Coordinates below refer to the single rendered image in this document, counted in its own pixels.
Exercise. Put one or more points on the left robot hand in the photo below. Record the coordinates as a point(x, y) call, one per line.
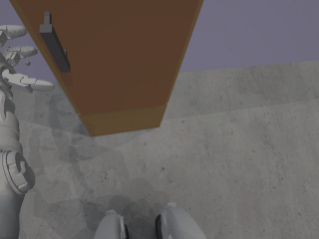
point(10, 58)

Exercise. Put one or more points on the left robot upper arm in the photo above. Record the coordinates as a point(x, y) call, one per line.
point(16, 178)

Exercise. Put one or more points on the robot right thigh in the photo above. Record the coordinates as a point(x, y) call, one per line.
point(177, 223)

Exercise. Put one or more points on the robot left thigh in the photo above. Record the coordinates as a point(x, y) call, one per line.
point(111, 227)

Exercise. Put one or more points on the handle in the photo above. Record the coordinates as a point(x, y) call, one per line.
point(53, 44)

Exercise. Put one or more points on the cupboard door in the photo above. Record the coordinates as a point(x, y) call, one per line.
point(123, 54)

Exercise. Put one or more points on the robot thigh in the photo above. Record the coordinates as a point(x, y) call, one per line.
point(177, 223)
point(111, 227)

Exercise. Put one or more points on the robot left forearm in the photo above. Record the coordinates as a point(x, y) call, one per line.
point(9, 125)

